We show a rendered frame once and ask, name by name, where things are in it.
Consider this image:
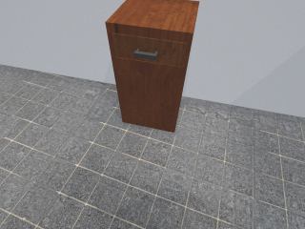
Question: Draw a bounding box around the handle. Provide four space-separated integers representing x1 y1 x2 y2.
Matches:
133 49 158 60

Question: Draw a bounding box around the cabinet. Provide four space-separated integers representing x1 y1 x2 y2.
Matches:
105 0 199 133

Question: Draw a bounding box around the drawer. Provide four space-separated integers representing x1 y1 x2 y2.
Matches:
112 32 188 67

